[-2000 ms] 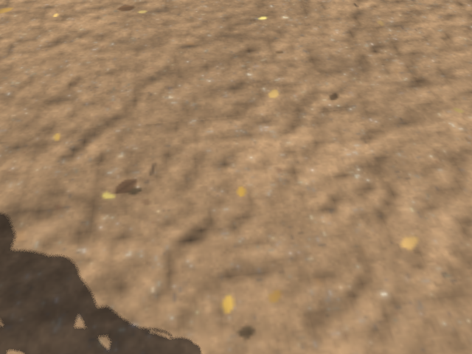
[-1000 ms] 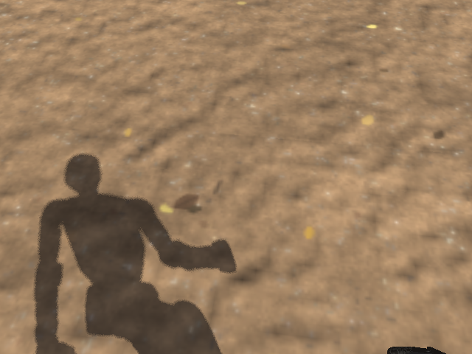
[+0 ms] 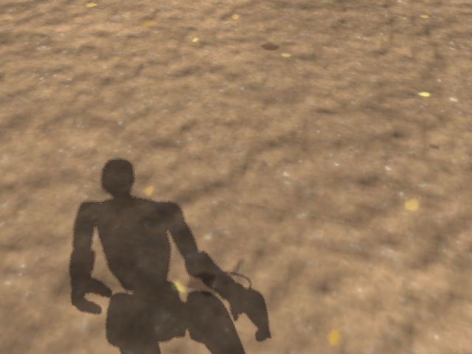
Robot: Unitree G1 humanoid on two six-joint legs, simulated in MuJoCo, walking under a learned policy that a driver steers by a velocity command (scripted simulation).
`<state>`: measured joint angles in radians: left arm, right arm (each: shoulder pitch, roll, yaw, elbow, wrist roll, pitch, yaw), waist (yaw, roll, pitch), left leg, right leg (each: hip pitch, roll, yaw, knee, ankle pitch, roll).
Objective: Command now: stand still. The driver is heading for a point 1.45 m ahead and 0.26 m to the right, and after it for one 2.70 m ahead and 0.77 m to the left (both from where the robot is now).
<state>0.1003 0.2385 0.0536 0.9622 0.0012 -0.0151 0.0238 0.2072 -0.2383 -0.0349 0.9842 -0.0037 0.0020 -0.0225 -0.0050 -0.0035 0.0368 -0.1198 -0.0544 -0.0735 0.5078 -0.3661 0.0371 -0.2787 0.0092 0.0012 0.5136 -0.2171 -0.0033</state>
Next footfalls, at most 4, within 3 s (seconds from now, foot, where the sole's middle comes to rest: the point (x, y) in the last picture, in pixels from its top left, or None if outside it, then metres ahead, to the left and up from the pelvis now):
1.62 left None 0.48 0.08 -0.77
2.16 right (297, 268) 0.77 -0.17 -0.77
2.70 left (223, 191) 1.09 0.06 -0.77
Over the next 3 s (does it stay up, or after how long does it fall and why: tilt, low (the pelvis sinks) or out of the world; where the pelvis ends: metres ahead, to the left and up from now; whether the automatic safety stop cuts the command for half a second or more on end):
stays up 1.07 -0.02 0.01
